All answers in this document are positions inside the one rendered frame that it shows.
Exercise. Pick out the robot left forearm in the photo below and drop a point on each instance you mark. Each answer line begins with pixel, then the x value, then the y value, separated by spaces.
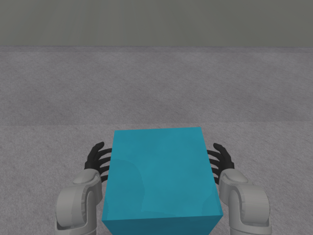
pixel 75 207

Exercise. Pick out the robot left hand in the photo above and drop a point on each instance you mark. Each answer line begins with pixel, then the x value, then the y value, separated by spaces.
pixel 93 161

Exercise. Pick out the robot right hand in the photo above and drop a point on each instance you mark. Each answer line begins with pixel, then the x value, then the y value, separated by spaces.
pixel 223 163

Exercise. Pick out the robot right forearm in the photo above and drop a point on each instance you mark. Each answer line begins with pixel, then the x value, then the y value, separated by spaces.
pixel 248 204

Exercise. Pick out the carton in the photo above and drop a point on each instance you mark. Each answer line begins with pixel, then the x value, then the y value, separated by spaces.
pixel 160 182

